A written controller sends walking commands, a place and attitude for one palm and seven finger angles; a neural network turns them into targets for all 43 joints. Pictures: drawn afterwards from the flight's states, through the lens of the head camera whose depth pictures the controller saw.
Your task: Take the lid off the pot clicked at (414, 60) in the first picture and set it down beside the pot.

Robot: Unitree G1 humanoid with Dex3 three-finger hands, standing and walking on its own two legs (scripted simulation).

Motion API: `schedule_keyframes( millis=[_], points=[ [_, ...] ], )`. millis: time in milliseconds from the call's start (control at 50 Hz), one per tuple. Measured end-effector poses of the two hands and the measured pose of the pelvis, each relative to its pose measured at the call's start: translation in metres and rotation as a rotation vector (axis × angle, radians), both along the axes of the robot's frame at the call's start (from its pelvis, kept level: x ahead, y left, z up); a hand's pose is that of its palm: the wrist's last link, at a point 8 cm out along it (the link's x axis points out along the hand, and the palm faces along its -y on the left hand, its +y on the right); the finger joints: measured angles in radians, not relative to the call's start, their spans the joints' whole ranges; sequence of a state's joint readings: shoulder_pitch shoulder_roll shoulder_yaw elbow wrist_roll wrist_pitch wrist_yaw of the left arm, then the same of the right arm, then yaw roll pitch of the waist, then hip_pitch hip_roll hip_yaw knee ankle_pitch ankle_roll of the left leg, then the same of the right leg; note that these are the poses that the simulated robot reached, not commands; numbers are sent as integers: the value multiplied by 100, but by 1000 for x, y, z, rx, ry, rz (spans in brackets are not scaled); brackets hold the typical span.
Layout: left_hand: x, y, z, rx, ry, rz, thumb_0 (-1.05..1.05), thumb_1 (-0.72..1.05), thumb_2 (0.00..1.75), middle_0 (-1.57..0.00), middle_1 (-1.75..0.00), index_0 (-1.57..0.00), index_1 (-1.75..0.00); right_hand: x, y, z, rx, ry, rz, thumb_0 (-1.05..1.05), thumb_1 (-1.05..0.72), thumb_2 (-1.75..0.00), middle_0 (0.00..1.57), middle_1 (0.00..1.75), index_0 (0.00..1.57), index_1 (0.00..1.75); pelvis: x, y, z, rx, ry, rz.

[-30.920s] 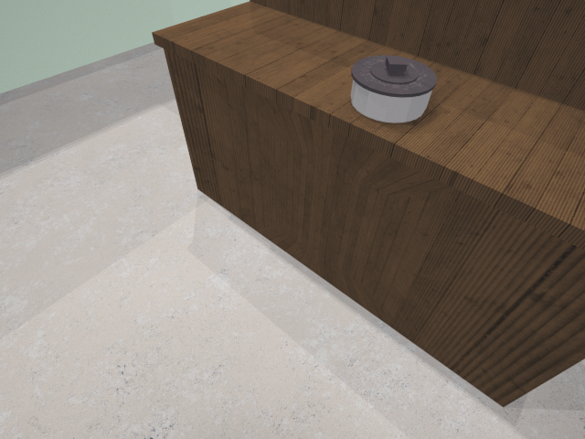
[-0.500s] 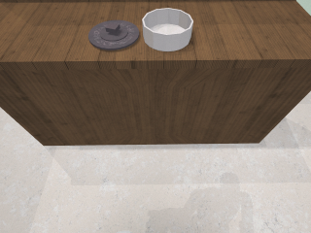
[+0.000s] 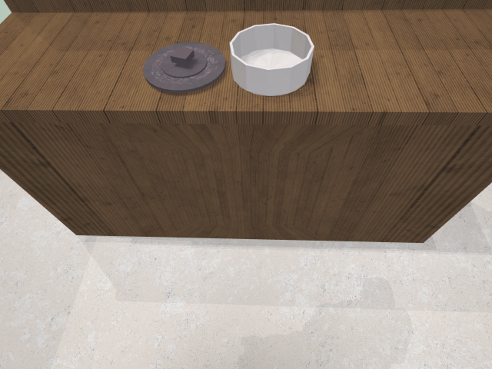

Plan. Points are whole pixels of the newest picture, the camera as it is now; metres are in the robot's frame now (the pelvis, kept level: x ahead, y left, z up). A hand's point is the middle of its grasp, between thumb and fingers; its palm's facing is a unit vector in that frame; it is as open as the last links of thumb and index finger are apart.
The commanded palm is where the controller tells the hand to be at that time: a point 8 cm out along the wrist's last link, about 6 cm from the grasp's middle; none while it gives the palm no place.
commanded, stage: stop stepping back and stand still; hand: left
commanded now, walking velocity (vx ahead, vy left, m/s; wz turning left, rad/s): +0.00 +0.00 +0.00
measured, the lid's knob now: (182, 56) +0.80 +0.19 +0.04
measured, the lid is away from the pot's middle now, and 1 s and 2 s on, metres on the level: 0.22 0.22 0.22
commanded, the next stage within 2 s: let the arm hang, fingers relaxed in 0.24 s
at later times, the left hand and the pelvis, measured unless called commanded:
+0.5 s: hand out of the picture +0.00 +0.17 -0.17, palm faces +0.01 -0.98 -0.22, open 7.2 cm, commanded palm none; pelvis -0.02 -0.01 +0.01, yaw +0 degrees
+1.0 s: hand out of the picture -0.04 +0.14 -0.17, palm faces +0.04 -0.99 -0.15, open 7.3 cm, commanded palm none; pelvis -0.02 -0.01 +0.01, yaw +0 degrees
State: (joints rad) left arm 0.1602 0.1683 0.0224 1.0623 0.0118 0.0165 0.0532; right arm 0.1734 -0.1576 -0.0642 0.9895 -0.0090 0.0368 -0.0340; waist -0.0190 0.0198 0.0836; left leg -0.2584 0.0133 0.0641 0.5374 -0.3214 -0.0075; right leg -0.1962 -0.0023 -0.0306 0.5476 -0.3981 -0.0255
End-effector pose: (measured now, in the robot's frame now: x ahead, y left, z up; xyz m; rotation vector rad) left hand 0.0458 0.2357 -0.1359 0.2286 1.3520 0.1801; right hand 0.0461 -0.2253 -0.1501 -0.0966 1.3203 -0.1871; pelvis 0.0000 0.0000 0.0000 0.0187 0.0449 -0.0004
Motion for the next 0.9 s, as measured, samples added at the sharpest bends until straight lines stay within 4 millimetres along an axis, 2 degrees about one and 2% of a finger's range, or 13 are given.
schedule_keyframes(
  millis=[160,280,420,540,720,900],
  points=[
    [3,-12,0,-20,-37,-3,0,92,90,-20,-30,-20,-30,-26,-5,4,-7,33,-24,0,-91,-90,20,30,20,30,-3,-5,3,-1,-28,-6],
    [-4,-14,1,-32,-49,-4,0,93,90,-20,-30,-20,-30,-53,-3,7,-2,68,-36,0,-91,-90,20,30,20,30,-8,-7,6,-7,-50,-6],
    [-28,-14,3,-38,-12,5,0,94,90,-20,-30,-20,-30,-83,7,7,25,122,-43,0,-91,-90,20,30,20,30,-14,-8,8,-10,-62,-5],
    [-55,-19,2,-54,47,22,0,93,90,-20,-30,-20,-30,-101,15,7,45,160,-47,0,-91,-90,20,30,20,30,-17,-7,9,-11,-66,-5],
    [-86,-37,-3,-102,113,49,0,91,90,-20,-30,-20,-30,-108,21,8,49,175,-46,0,-90,-90,20,30,20,30,-19,-6,10,-10,-66,-5],
    [-92,-49,-6,-130,118,65,0,91,90,-20,-30,-20,-30,-97,20,9,40,148,-37,0,-90,-90,20,30,20,30,-18,-7,9,-11,-65,-2]
  ],
)
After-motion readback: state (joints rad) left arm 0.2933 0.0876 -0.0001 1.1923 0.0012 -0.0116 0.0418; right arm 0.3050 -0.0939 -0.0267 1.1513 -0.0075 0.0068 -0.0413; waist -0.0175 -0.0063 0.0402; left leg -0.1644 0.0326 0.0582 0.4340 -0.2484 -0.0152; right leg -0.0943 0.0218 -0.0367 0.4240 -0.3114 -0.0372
